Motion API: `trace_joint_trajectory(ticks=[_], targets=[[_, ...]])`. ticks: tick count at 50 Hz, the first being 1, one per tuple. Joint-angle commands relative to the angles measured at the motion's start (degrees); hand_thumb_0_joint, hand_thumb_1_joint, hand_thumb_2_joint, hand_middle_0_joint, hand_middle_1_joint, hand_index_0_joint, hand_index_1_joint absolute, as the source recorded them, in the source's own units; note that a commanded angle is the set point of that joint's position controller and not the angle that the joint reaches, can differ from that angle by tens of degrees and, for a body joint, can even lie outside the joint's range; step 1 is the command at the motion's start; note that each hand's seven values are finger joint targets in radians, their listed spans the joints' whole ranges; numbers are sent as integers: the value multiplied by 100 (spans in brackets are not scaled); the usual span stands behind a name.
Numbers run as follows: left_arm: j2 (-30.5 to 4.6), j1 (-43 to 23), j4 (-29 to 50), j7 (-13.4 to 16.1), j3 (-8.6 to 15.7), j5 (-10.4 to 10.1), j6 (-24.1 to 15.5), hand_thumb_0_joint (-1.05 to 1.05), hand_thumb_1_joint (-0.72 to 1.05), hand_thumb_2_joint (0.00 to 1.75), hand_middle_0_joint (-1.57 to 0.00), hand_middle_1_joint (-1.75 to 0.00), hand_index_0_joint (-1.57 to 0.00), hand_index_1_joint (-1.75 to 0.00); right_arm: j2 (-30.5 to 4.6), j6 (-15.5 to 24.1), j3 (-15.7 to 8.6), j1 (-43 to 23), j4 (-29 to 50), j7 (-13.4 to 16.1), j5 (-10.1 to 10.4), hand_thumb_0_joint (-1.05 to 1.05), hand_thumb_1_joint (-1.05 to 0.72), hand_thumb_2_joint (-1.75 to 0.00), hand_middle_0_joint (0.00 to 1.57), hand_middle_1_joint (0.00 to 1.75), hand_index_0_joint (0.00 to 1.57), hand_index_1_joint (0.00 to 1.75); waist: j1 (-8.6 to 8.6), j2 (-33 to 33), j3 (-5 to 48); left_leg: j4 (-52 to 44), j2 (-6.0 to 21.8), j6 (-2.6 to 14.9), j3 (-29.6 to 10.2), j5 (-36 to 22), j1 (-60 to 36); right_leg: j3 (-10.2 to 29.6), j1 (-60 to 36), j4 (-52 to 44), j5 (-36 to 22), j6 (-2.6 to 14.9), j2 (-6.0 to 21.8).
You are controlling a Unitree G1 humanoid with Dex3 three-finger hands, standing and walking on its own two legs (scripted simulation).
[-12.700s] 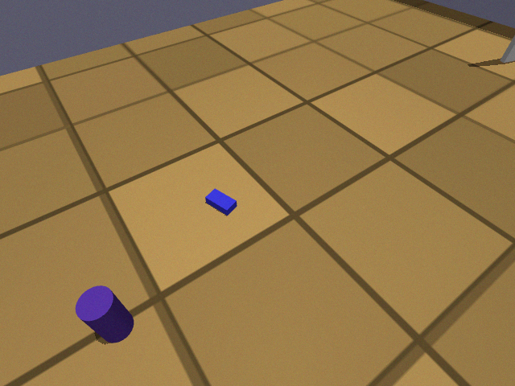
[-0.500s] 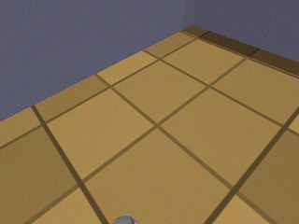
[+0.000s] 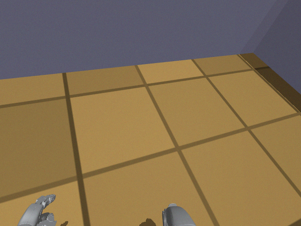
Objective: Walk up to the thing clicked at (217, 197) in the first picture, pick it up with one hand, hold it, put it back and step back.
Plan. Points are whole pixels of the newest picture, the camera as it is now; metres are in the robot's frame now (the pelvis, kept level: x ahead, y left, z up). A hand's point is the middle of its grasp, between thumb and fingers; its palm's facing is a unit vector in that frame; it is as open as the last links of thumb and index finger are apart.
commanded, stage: walk up
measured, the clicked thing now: out of the picture -0.93 +0.87 -0.75
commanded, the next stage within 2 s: none
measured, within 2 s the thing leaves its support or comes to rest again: neither
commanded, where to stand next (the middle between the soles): +0.17 -0.10 m, yaw +53 degrees
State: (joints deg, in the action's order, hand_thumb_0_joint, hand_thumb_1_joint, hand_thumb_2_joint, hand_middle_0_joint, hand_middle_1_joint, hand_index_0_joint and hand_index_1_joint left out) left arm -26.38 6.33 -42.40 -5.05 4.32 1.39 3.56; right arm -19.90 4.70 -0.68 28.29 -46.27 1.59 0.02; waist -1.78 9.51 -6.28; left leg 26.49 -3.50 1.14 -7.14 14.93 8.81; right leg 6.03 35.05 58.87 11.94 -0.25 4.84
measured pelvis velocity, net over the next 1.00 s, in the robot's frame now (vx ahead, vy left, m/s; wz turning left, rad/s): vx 0.07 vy -0.16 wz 0.71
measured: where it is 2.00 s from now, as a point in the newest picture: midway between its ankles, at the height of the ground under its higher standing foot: outside the picture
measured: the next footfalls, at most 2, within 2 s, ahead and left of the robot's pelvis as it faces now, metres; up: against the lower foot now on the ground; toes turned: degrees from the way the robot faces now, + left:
right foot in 0.22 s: +0.23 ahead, -0.21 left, +0.00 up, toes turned +10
left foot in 0.80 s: +0.04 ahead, -0.03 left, +0.00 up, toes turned +37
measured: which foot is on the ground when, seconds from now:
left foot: down 0.00-0.24, up 0.26-0.78, down 0.80-1.00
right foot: up 0.00-0.20, down 0.22-0.84, up 0.86-1.00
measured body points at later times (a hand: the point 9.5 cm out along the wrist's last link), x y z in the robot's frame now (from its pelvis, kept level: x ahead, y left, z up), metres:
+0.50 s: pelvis +0.10 -0.16 -0.01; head +0.15 -0.15 +0.43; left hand +0.08 +0.16 -0.12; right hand +0.32 -0.43 -0.12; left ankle +0.08 -0.01 -0.67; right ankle +0.19 -0.22 -0.74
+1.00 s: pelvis +0.07 -0.16 -0.03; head +0.08 -0.13 +0.42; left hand -0.08 +0.15 -0.14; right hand +0.34 -0.37 -0.12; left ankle +0.01 -0.06 -0.74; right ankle +0.19 -0.24 -0.70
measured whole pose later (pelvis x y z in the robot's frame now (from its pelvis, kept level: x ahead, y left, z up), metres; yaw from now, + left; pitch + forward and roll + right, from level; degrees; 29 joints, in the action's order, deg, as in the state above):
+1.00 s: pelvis +0.07 -0.16 -0.03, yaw +41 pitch -2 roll +0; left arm -25.9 13.7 -46.6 -1.6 4.2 0.8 1.0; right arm -23.7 -0.1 -2.3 17.3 -46.6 0.3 -1.0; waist 0.5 3.1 -5.2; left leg 41.7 -2.3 1.0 -3.5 20.3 19.3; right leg -3.0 28.1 56.6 26.4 0.3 5.6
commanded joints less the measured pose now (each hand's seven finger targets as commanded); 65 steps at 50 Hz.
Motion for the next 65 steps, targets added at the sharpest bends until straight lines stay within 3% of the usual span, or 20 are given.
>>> trace_joint_trajectory(ticks=[1,7,10,11,12,13,14,18,28,38,40,42,43,47,52,55,57,59,62,65], targets=[[-796,-599,753,22,359,13,-136,0,90,90,-20,-30,-20,-30,-1996,153,-740,239,436,287,-37,0,-90,-90,20,30,20,30,120,-1548,252,-345,1275,995,-1445,-2867,-243,-42,348,-300,59,-33,-5],[-768,-704,836,117,342,-9,-212,0,90,90,-20,-30,-20,-30,-2039,69,-761,-113,616,402,-138,0,-90,-90,20,30,20,30,76,-1786,390,628,1324,950,-1689,-3758,-32,-17,-184,-1315,332,220,-13],[-768,258,530,196,411,-46,-284,0,90,90,-20,-30,-20,-30,-1968,-28,-708,-694,743,426,-146,0,-90,-90,20,30,20,30,689,-1616,758,1646,769,541,-1195,-3714,754,-200,-2016,-2815,-148,437,-209],[-1036,862,363,246,500,0,-350,0,90,90,-20,-30,-20,-30,-1659,-47,-592,-600,720,397,-85,0,-90,-90,20,30,20,30,990,-959,1150,2677,412,279,-833,-2767,1449,46,-3248,-3271,-675,497,-16],[-1447,1348,332,289,516,30,-361,0,90,90,-20,-30,-20,-30,-1128,-42,-424,-340,831,412,-108,0,-90,-90,20,30,20,30,997,778,1769,3840,-259,75,-105,783,2693,1430,-4509,-3246,-1898,588,1416],[-1367,879,459,277,443,1,-324,0,90,90,-20,-30,-20,-30,-1273,-142,-437,117,670,505,-110,0,-90,-90,20,30,20,30,532,732,1768,4103,-64,41,398,2148,3029,2024,-4316,-3308,-2013,739,2093],[-1562,304,586,272,469,-29,-277,0,90,90,-20,-30,-20,-30,-1568,-178,-555,274,578,567,-165,0,-90,-90,20,30,20,30,396,1099,1921,4554,205,79,529,2125,2821,2814,-3749,-3855,-419,1268,2407],[-985,342,359,365,250,1,-284,0,90,90,-20,-30,-20,-30,-1616,-207,-596,-380,435,203,-9,0,-90,-90,20,30,20,30,353,427,661,4246,386,38,386,1012,2387,466,-2363,-3415,-817,1027,1026],[-1189,865,370,518,343,-42,-573,0,90,90,-20,-30,-20,-30,-1507,-514,-642,-1254,719,-156,-155,0,-90,-90,20,30,20,30,452,-312,494,2933,669,-214,451,522,2328,-173,-2696,-3585,-1899,887,1895],[-1450,533,373,390,432,61,-441,0,90,90,-20,-30,-20,-30,-1653,-556,-773,-1050,547,-258,-92,0,-90,-90,20,30,20,30,353,-127,705,1718,490,15,1103,1242,1008,-822,-1571,-3521,2377,896,2012],[-1153,726,276,364,344,41,-365,0,90,90,-20,-30,-20,-30,-1804,-454,-845,-619,322,-190,-95,0,-90,-90,20,30,20,30,174,-917,981,793,327,215,701,1370,14,-1155,-941,-2379,2820,535,1660],[-701,744,359,340,207,-65,-331,0,90,90,-20,-30,-20,-30,-2631,-383,-990,-769,497,-75,-181,0,-90,-90,20,30,20,30,47,-2792,452,-806,1908,1166,-2860,2691,-122,-1692,898,-262,2397,-197,112],[-1152,256,373,407,325,10,-381,0,90,90,-20,-30,-20,-30,-2765,-388,-1002,-866,520,-76,-137,0,-90,-90,20,30,20,30,-130,-2347,120,-1080,2395,1752,-3738,2614,839,-813,674,98,2387,-136,175],[-999,928,-74,410,316,-71,-411,0,90,90,-20,-30,-20,-30,-1912,-248,-661,-1458,540,53,-66,0,-90,-90,20,30,20,30,375,-1536,430,178,1288,1071,-1116,-1173,537,-713,-77,-84,1326,52,119],[-830,739,-56,486,268,-51,-508,0,90,90,-20,-30,-20,-30,-1947,-266,-671,-1286,469,5,-169,0,-90,-90,20,30,20,30,185,-2044,512,239,1238,1163,-1463,-1000,1207,-830,-1114,-995,1661,99,-191],[-789,1263,-269,554,255,-40,-671,0,90,90,-20,-30,-20,-30,-1732,-350,-554,-1454,504,-25,-100,0,-90,-90,20,30,20,30,535,-1672,714,1200,809,841,-972,-1298,1648,-894,-2428,-2808,637,244,-445],[-1655,1665,-299,630,449,112,-776,0,90,90,-20,-30,-20,-30,-1087,-331,-359,-1377,651,-4,-6,0,-90,-90,20,30,20,30,738,328,879,3172,-350,200,-185,645,3189,2097,-3556,-3966,759,820,1580],[-1848,820,-133,584,499,62,-720,0,90,90,-20,-30,-20,-30,-1758,-332,-565,-1302,402,100,-116,0,-90,-90,20,30,20,30,466,106,540,3771,385,81,-71,1943,3156,2954,-2727,-4201,1099,1878,2636],[-1253,709,-147,575,273,29,-760,0,90,90,-20,-30,-20,-30,-1710,-286,-634,-1193,100,-64,-95,0,-90,-90,20,30,20,30,310,-254,194,3189,357,34,266,1235,2589,557,-2315,-3689,436,1191,1344],[-1333,257,97,392,344,94,-656,0,90,90,-20,-30,-20,-30,-1365,-434,-566,-1202,248,-309,19,0,-90,-90,20,30,20,30,428,1124,393,2689,552,38,844,440,2446,-498,-2597,-3758,647,998,1329]])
